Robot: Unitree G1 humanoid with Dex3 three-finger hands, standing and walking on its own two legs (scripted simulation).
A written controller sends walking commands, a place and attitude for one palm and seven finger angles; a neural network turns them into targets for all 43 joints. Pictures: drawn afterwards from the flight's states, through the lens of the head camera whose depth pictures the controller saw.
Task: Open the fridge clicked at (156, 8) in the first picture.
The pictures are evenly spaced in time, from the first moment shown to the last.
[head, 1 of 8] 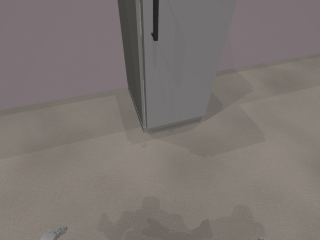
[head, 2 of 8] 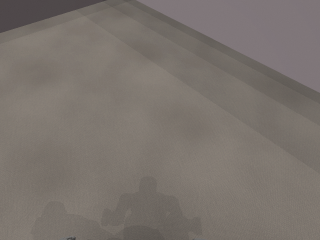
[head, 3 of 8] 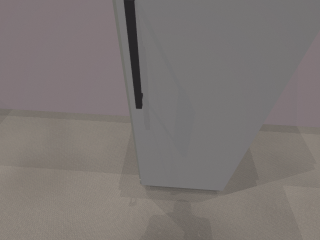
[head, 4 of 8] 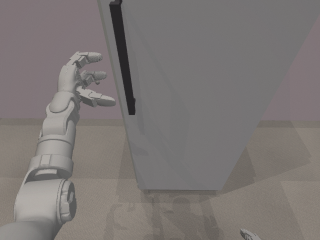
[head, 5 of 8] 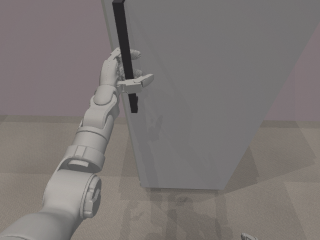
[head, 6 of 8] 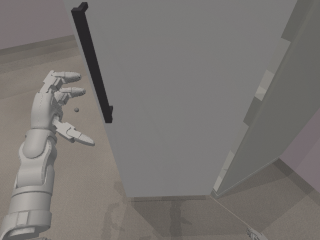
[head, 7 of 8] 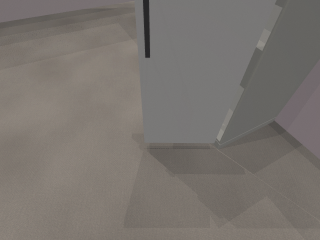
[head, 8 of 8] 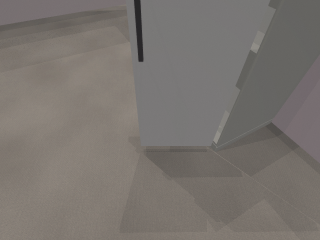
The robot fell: no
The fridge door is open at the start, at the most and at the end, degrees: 0 72 62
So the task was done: yes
